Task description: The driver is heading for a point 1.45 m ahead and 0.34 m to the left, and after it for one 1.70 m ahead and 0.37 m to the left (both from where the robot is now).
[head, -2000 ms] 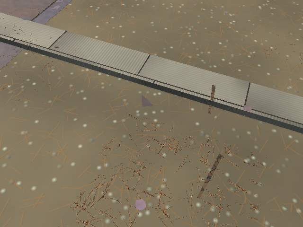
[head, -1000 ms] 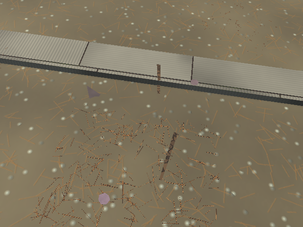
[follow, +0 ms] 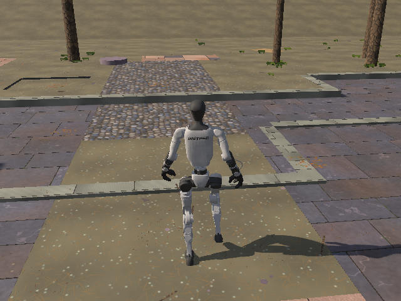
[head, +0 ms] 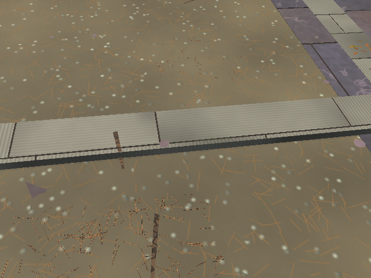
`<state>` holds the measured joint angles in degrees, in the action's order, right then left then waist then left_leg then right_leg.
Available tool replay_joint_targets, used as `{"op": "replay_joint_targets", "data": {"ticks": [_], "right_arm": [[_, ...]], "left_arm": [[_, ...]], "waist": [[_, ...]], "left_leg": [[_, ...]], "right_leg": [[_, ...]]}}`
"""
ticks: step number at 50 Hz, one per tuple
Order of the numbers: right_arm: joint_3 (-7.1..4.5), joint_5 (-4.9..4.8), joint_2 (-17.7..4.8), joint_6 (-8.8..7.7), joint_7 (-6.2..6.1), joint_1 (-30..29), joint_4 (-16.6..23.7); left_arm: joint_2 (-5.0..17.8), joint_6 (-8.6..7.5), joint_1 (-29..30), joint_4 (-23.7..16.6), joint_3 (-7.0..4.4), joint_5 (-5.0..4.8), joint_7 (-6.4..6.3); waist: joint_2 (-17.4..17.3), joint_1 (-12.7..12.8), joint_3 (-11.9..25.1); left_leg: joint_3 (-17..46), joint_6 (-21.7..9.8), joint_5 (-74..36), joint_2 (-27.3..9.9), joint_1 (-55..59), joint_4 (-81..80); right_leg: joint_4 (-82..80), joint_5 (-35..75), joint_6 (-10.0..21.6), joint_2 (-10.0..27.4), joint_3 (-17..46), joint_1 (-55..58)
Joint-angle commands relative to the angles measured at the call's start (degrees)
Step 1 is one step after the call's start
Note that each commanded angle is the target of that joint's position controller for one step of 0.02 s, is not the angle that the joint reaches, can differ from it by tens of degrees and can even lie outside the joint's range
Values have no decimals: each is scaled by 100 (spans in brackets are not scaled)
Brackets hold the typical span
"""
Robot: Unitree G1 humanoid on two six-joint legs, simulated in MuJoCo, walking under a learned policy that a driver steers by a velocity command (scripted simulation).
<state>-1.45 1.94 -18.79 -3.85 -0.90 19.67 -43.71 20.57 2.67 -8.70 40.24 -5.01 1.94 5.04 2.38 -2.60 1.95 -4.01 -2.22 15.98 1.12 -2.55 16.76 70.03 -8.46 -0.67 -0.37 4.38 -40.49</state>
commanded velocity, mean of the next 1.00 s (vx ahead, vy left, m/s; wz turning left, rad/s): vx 0.94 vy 0.00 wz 0.55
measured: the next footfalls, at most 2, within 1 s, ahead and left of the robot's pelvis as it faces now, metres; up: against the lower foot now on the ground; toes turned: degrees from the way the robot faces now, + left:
right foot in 0.26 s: +0.32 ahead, -0.18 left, +0.00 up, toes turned -2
left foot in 0.72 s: +0.73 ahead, +0.02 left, +0.00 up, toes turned +24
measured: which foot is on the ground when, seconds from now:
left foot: down 0.00-0.26, up 0.28-0.70, down 0.72-1.00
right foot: up 0.00-0.24, down 0.26-0.72, up 0.74-1.00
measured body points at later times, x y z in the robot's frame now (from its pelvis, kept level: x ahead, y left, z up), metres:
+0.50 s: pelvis +0.35 -0.08 -0.01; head +0.37 -0.08 +0.44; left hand +0.35 +0.20 -0.13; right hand +0.46 -0.35 -0.14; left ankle +0.37 +0.06 -0.64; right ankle +0.28 -0.18 -0.75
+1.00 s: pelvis +0.79 +0.03 -0.01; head +0.81 +0.05 +0.44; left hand +0.90 +0.34 -0.07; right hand +0.92 -0.23 -0.14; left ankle +0.69 +0.00 -0.75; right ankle +1.05 -0.05 -0.67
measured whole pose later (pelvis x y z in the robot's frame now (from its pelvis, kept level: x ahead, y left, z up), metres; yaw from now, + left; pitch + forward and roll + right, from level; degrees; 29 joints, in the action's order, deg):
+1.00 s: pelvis +0.79 +0.03 -0.01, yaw +35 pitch +1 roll +0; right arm -3.9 0.3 -16.9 -3.6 0.7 26.5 -49.9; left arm 13.5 -3.4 1.0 33.7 1.8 2.9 0.8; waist 0.3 -5.3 -2.4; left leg 8.4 -10.7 17.6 12.5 -2.1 20.4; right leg 49.7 -6.0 -3.8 8.6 6.0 -42.7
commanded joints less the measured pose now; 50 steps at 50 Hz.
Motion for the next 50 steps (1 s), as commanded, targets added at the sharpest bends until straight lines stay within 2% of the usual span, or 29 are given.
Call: {"op": "replay_joint_targets", "data": {"ticks": [1, 5, 9, 11, 12, 13, 14, 15, 16, 17, 18, 21, 23, 25, 28, 31, 32, 34, 35, 36, 37, 38, 39, 40, 41, 42, 44, 48, 50], "right_arm": [[-191, 24, -678, -176, 53, 540, 76], [-144, 8, -549, -247, 93, 996, -286], [-92, -49, -533, -210, 81, 1255, -682], [-148, -62, -830, -174, 60, 1092, -844], [-185, -85, -994, -169, 52, 1047, -926], [-207, -164, -1078, -177, 64, 662, -868], [-102, -159, -612, -226, 119, 644, -622], [15, -323, 183, -252, 201, 943, -309], [-163, -326, -416, -206, 189, 300, -305], [-191, -329, -328, -168, 212, 135, -235], [-156, -304, -145, -123, 246, 199, -339], [-158, -138, 214, 166, 353, 346, -462], [-155, -99, 329, 291, 418, -116, -252], [-100, -104, 396, 313, 472, -684, 32], [-41, -122, 281, 300, 550, -1350, 345], [7, -115, 146, 273, 625, -1654, 478], [-22, -133, 15, 288, 615, -1410, 406], [-187, -138, -436, 348, 523, 104, 8], [-351, -117, -743, 364, 429, 1318, -361], [-507, -181, -939, 336, 295, 1728, -567], [-592, -247, -1217, 376, 202, 1104, -561], [-635, -87, -1664, 392, 210, 687, -262], [-657, -52, -1438, 394, 170, 513, -75], [-563, -35, -988, 354, 130, 318, -114], [-511, -64, -847, 279, 115, 100, -157], [-478, -93, -817, 168, 83, -38, -102], [-394, -146, -663, -16, 80, -131, -102], [-462, -172, -757, -135, 124, 128, -129], [-516, -207, -815, -115, 157, 455, -163]], "left_arm": [[265, -89, 722, -481, -4, 35, 52], [150, -248, 1339, -644, 93, 77, 35], [-104, -407, 2123, -947, 326, 80, 105], [-90, -460, 1472, -813, 332, 37, -29], [123, -514, 514, -576, 238, 7, -158], [394, -586, -972, -132, 106, 17, -293], [1033, -613, -1988, 114, -85, 148, -448], [1459, -656, -2095, 80, -160, 243, -494], [1079, -643, -1743, 137, -95, 182, -498], [664, -665, -1226, 197, 15, 167, -487], [358, -700, -911, 216, 67, 139, -460], [-223, -792, -855, 437, 212, -12, -478], [-335, -889, -986, 635, 234, -112, -451], [-424, -979, -982, 726, 260, -90, -418], [-332, -1042, -1130, 873, 272, -47, -494], [119, -1009, -1224, 898, 221, -57, -649], [349, -964, -1244, 870, 170, -50, -720], [774, -793, -827, 682, 36, 3, -815], [847, -699, -483, 543, -2, 38, -801], [682, -635, -375, 549, -2, 14, -673], [-256, -724, -244, 315, 253, 144, -546], [-309, -862, -774, -376, 333, 12, -533], [0, -1029, -523, -450, 362, 78, -526], [240, -1075, -310, -371, 328, 64, -514], [206, -1027, -140, -366, 341, 147, -530], [145, -904, -228, -338, 377, 242, -542], [7, -649, -162, -386, 435, 286, -514], [-294, -604, 1070, -923, 581, 85, -411], [-271, -610, 1390, -1081, 596, 2, -424]], "waist": [[-655, -264, -885], [-612, -327, -1303], [-890, -376, -1289], [-1083, 92, -805], [-1184, 615, -224], [-1136, 1453, 487], [-401, 1706, 1465], [962, 1241, 2288], [207, 1259, 1496], [137, 874, 510], [95, 639, 74], [396, 225, -407], [322, 141, -746], [380, 81, -1024], [249, 48, -1197], [97, -78, -1010], [241, -253, -724], [502, -1109, 158], [403, -1645, 630], [-297, -1663, 615], [-1672, -937, -160], [-1707, -214, 963], [-834, -324, 841], [33, -79, -94], [354, 194, -472], [425, 404, -622], [472, 598, -790], [16, 136, -845], [-288, -169, -616]], "left_leg": [[1217, -255, 1173, -1476, 416, -1083], [1075, -622, 605, -1552, 646, -1349], [869, -858, -2094, -1573, 617, -1487], [556, -797, -5167, -1571, 604, -511], [519, -760, -6545, -1606, 339, 570], [362, -633, -5948, -1386, -623, 2102], [258, -602, -2901, -874, -2095, 4102], [796, -580, 1162, -123, -3583, 5846], [1136, -672, 486, -267, -3919, 6244], [1014, -661, -106, -555, -4036, 6061], [904, -577, -338, -735, -3863, 5834], [746, -408, -463, -934, -3678, 5822], [600, -364, -740, -965, -4169, 5878], [321, -355, -1267, -880, -4204, 5469], [-169, -495, -1789, -657, -4153, 4389], [-832, -738, -2007, -121, -3054, 2982], [-944, -799, -1889, 89, -2597, 2877], [-794, -1008, -1248, 412, -1000, 2901], [-419, -1237, -903, 413, 207, 2628], [87, -1478, -785, 275, 1102, 1921], [1197, -1635, -1619, -178, 1205, 2331], [3996, -2767, -734, -1127, 2358, 1190], [5273, -2711, 1373, -1582, 2060, -237], [5044, -2351, 1750, -1491, 1008, -638], [4551, -2139, 1208, -1256, 130, -620], [3999, -2031, 548, -977, -535, -581], [3208, -1910, -28, -515, -1689, -691], [2413, -1552, -1571, 88, -2007, -680], [2533, -1375, -2517, 7, -1188, -451]], "right_leg": [[30, 231, 52, 157, 184, -1523], [-1242, 124, 175, -124, 267, -1661], [-2896, -184, 363, 183, -1008, -298], [-3300, -907, 596, -257, -1144, 1142], [-3375, -998, 697, -482, -1074, 2457], [-3800, -493, 772, -273, -697, 4403], [-4044, -2451, 769, 1220, 895, 6180], [-5025, -4542, 879, 2724, 3638, 6934], [-5578, -4279, 703, 2544, 3743, 5853], [-5525, -3174, 641, 2270, 2593, 5032], [-5680, -2145, 618, 2017, 1802, 4392], [-5982, -965, 399, 1546, 267, 3598], [-6189, -191, 261, 1416, -472, 3529], [-6382, 807, 162, 1187, -1198, 3195], [-6421, 2697, 124, 984, -1881, 3436], [-6038, 5462, 4, 1067, -2242, 3842], [-5567, 6547, -21, 1178, -2233, 4114], [-3648, 7808, 20, 1431, -2053, 4191], [-1998, 7388, 123, 1487, -1842, 3736], [285, 3592, 208, 811, -1840, 2833], [2503, -1826, 140, -218, -1536, 749], [3238, -2085, 4, -306, -323, -767], [2683, -1720, 82, -36, 164, -1165], [1991, -1281, 76, 244, 166, -1065], [1501, -1191, 3, 425, 148, -675], [1111, -1183, -104, 567, 157, -275], [218, -1158, -332, 805, 6, 369], [-2051, 521, -391, 660, -415, 972], [-2799, 981, -265, 446, -444, 873]]}}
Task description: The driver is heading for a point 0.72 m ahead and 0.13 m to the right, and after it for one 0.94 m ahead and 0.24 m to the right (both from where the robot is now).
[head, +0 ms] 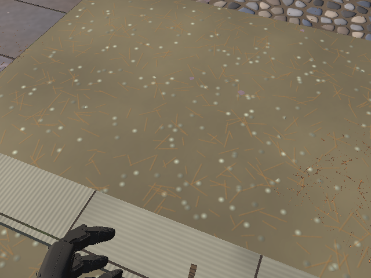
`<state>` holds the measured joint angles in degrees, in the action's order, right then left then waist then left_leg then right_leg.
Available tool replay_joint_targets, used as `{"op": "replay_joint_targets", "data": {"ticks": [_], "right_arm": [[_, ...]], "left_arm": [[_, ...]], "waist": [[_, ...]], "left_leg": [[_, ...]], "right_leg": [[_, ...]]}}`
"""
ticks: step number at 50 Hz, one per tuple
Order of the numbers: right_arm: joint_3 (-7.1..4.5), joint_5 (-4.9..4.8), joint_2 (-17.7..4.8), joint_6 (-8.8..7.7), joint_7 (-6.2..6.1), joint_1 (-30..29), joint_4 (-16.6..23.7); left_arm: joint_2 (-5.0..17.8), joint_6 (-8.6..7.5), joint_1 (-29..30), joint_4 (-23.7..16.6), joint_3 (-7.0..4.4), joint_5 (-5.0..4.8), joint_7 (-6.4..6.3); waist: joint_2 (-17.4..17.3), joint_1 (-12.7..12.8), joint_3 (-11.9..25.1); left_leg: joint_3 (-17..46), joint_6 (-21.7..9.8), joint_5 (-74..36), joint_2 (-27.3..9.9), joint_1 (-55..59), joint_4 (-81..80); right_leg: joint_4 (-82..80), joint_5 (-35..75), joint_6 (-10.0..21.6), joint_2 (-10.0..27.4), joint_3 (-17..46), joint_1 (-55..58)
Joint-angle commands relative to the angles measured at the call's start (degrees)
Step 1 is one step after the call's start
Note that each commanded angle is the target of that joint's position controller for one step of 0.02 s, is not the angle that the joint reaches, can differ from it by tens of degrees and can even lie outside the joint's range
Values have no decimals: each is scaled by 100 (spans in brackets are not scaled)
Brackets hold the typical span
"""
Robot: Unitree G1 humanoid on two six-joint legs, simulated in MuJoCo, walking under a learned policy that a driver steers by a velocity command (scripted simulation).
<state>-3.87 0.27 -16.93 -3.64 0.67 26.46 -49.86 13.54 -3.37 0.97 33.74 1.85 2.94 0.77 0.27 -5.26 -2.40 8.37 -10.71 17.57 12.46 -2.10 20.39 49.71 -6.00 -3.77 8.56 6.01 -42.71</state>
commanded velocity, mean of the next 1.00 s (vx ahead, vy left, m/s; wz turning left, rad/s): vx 0.99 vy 0.00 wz -0.37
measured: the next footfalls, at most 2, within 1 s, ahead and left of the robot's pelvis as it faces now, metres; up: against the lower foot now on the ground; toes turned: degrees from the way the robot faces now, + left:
right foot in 0.10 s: +0.34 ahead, -0.19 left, +0.04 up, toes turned +15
left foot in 0.44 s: +0.48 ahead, +0.13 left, +0.04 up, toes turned +4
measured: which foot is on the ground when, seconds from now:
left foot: down 0.00-0.10, up 0.12-0.42, down 0.44-0.84, up 0.86-1.00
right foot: up 0.00-0.08, down 0.10-0.44, up 0.46-0.84, down 0.86-1.00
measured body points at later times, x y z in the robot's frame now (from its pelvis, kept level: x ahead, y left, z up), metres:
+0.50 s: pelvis +0.42 +0.00 +0.03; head +0.42 +0.02 +0.48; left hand +0.34 +0.28 -0.10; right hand +0.68 -0.19 +0.00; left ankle +0.43 +0.12 -0.69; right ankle +0.32 -0.17 -0.64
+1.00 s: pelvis +0.84 -0.08 +0.02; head +0.87 -0.07 +0.47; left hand +1.02 +0.17 -0.10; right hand +0.90 -0.36 -0.07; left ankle +0.83 +0.11 -0.58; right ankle +0.85 -0.09 -0.69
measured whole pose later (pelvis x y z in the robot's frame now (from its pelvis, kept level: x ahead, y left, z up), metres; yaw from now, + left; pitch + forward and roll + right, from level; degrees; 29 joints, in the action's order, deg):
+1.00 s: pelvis +0.84 -0.08 +0.02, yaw -25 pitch +0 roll -2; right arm 1.2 3.5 -12.5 -5.3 0.2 9.4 -37.7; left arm 19.4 -0.3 -19.3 43.7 -3.7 0.8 0.4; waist 0.3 0.7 -3.3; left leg 5.3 1.6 20.3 -4.7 -28.3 80.2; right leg 35.5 -14.6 11.2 -12.6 -1.8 -18.5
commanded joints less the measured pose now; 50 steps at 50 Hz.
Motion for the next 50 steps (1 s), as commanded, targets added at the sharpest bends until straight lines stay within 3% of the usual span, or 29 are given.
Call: {"op": "replay_joint_targets", "data": {"ticks": [1, 3, 4, 5, 6, 7, 8, 10, 12, 14, 16, 18, 19, 21, 22, 23, 24, 26, 31, 36, 39, 40, 41, 42, 43, 44, 45, 47, 50], "right_arm": [[-301, -41, -1047, -121, 6, -89, 430], [-307, -40, -1108, -97, 1, -149, 459], [-317, -39, -1257, -131, 1, -260, 489], [-297, -18, -1338, -181, 24, -489, 520], [-223, -142, -1104, -254, 40, -547, 718], [-38, -173, -581, -292, 78, -263, 852], [57, -12, -541, -287, 95, -477, 789], [90, 236, -605, -236, 157, -1490, 1034], [173, 340, -339, -172, 200, -1917, 1428], [246, 343, -241, -99, 188, -2096, 1672], [371, 273, -159, -85, 210, -2149, 1872], [438, 87, -156, -78, 280, -1890, 1780], [390, 7, -260, -41, 275, -1525, 1629], [222, 33, -610, -14, 156, -652, 1270], [65, 240, -1045, -82, 59, -16, 1168], [-128, 365, -1673, -58, -82, 365, 1223], [-104, 360, -1400, -23, -170, -236, 1324], [50, 302, -706, -70, -198, -862, 1358], [115, 156, -339, -353, -114, -867, 968], [92, 173, -337, -454, -163, -1003, 623], [-46, 169, -871, -330, -214, -754, 554], [-129, 197, -1148, -223, -228, -870, 622], [-202, 206, -1360, -113, -236, -1133, 750], [-198, 196, -1310, -62, -199, -1261, 821], [24, 269, -459, -101, -63, -1333, 870], [134, 122, -370, -210, -30, -686, 1639], [147, 215, -712, -353, -40, -1167, 1674], [199, 275, -731, -412, -66, -1550, 1663], [258, 380, -554, -45, -69, -1169, 1480]], "left_arm": [[470, -6, 661, -542, -83, -116, -9], [532, -24, 572, -581, -96, -152, -37], [867, -45, -139, -408, -241, -131, -85], [1218, -81, -1678, 61, -422, -71, -140], [1722, -100, -2779, 305, -650, 60, -187], [2129, -79, -3159, 536, -843, 84, -167], [1652, -73, -2575, 529, -753, 37, -144], [1145, -90, -2270, 728, -695, -111, -97], [853, -122, -2313, 1096, -620, -75, -124], [824, -134, -2214, 1173, -621, -119, -133], [1024, -122, -1836, 1018, -689, -114, -193], [1297, -69, -1458, 829, -793, -129, -167], [1507, -42, -1563, 819, -856, -142, -100], [1341, -44, -1873, 849, -812, -165, 17], [1040, -130, -1999, 827, -713, -229, 86], [677, -205, -2084, 428, -597, -442, 97], [795, -93, -1980, 494, -586, -390, 24], [881, 79, -1772, 757, -647, -235, 79], [640, 391, -1104, 334, -643, -187, 380], [539, 424, -289, -143, -474, -105, 483], [703, 385, -640, -75, -476, -166, 457], [888, 362, -1405, 94, -550, -204, 420], [1123, 348, -2519, 398, -667, -214, 355], [1402, 327, -3591, 783, -830, -177, 242], [1703, 396, -2984, 839, -957, -293, 114], [2485, 434, -2514, 455, -1062, -108, 76], [2264, 440, -2634, 319, -1086, -183, 16], [1754, 288, -2429, 555, -943, -199, -89], [1347, 32, -1915, 558, -717, -263, -112]], "waist": [[-146, -47, -148], [-220, 41, 19], [-281, 425, 555], [-76, 1208, 1409], [702, 1701, 2320], [2102, 1518, 3272], [1993, 1292, 2558], [242, 1268, 1211], [316, 876, 480], [374, 589, 166], [503, 331, 58], [510, 124, 163], [374, -39, 262], [-134, -427, 535], [-1027, -766, 1010], [-2496, -732, 1777], [-1830, -342, 1315], [-437, 61, 505], [-608, 478, -48], [-404, 708, -521], [-459, 1008, 24], [-583, 1439, 475], [-654, 1962, 1006], [-254, 2394, 1451], [1149, 1796, 777], [2031, 1002, 1867], [834, 1336, 2029], [-397, 857, 591], [-856, 202, -51]], "left_leg": [[1412, -478, -2957, -1206, -877, -783], [1463, -270, -3780, -1338, -890, -584], [1426, -99, -4839, -1413, -809, 113], [976, 32, -5531, -1271, -979, 1521], [534, 329, -4628, -795, -2200, 3415], [77, 552, -901, -359, -3108, 5207], [169, 425, 224, -555, -3708, 5701], [96, 412, -84, -1026, -3776, 5204], [79, 571, 296, -1274, -3654, 4555], [-9, 794, 798, -1509, -3477, 3702], [-185, 1005, 221, -1680, -2759, 2774], [-439, 1124, -752, -1514, -929, 1626], [-807, 1141, -846, -1313, -3, 1386], [-770, 1100, -692, -1348, 1382, 1267], [-81, 1000, 308, -2033, 2093, 1038], [2561, 605, 2507, -3708, 2367, -338], [3047, 435, 2581, -3800, 1796, -616], [1440, 581, 716, -3230, 1166, -578], [-359, 651, -532, -2881, 429, -1159], [-1935, 741, -2159, -2466, 51, -1541], [-2319, 796, -6793, -2484, 181, -461], [-2292, 802, -7676, -2584, 297, 630], [-2151, 759, -8008, -2696, 75, 2040], [-2089, 821, -6479, -2444, -793, 4137], [-1958, 977, 102, -1250, -2687, 6385], [-954, 1178, 1188, -809, -4651, 7945], [-265, 1099, 545, -1153, -4941, 7709], [-262, 1128, 173, -1646, -4605, 6514], [-508, 1365, 485, -1964, -3445, 5519]], "right_leg": [[-1143, 686, 79, -571, -677, 1025], [-1695, 403, 165, -859, -796, 2025], [-1589, -76, 301, -1065, -767, 2968], [-1419, -525, 537, -1093, -943, 4348], [-1826, -2104, 954, -114, 537, 5916], [-2753, -4102, 1556, 1071, 3214, 6825], [-3256, -4362, 1631, 1107, 4123, 6262], [-3238, -3043, 1656, 763, 3200, 4774], [-3362, -2235, 1688, 421, 2721, 3732], [-3519, -1658, 1705, 234, 2429, 3065], [-3798, -1347, 1690, 98, 2096, 2132], [-3948, -1505, 1466, -309, 1526, 950], [-3934, -1702, 1439, -301, 1475, 552], [-2740, -2041, 1150, -626, 1224, 97], [-975, -1736, 988, -1157, 602, -158], [1035, -2084, 786, -1404, 27, -619], [2106, -1701, 753, -1037, -156, -907], [2382, -1283, 641, -724, -212, -1035], [2478, -613, 729, -422, -381, -1123], [739, 193, 1036, -402, -1043, -421], [-201, 6, 1347, -1159, -1910, 1559], [-262, -238, 1442, -1345, -1859, 2315], [-359, -530, 1593, -1469, -1658, 3434], [-1022, -463, 1825, -1479, -1149, 4988], [-1294, -695, 1984, -1038, -142, 5455], [-2348, -878, 3181, 379, 3385, 6898], [-3190, -1667, 3128, 539, 4076, 6785], [-3484, -1176, 2651, 282, 3463, 4863], [-3417, 2402, 2351, -133, 1839, 2869]]}}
